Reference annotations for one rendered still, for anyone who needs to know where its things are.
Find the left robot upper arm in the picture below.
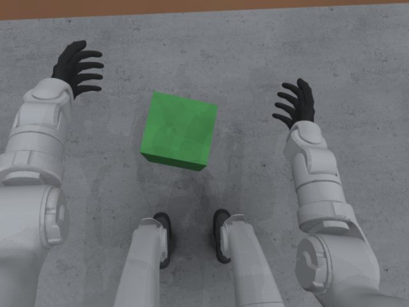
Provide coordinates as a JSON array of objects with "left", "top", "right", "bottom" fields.
[{"left": 0, "top": 185, "right": 70, "bottom": 307}]

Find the robot left foot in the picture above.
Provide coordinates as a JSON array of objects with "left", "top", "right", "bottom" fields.
[{"left": 153, "top": 212, "right": 171, "bottom": 269}]

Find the robot right forearm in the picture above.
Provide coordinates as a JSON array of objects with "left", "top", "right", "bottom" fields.
[{"left": 283, "top": 120, "right": 380, "bottom": 284}]

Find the robot right hand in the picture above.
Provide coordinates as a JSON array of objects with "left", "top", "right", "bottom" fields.
[{"left": 272, "top": 78, "right": 315, "bottom": 130}]

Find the robot left hand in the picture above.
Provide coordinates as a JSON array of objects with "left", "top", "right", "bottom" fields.
[{"left": 51, "top": 40, "right": 104, "bottom": 100}]

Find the robot left forearm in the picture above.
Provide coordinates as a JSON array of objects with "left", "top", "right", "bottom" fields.
[{"left": 0, "top": 78, "right": 74, "bottom": 188}]

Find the carton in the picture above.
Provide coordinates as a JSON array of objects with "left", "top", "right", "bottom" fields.
[{"left": 140, "top": 91, "right": 218, "bottom": 171}]

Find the left robot thigh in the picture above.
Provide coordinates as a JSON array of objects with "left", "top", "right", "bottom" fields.
[{"left": 113, "top": 224, "right": 167, "bottom": 307}]

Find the right robot upper arm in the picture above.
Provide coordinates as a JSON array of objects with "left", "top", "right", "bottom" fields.
[{"left": 295, "top": 233, "right": 409, "bottom": 307}]

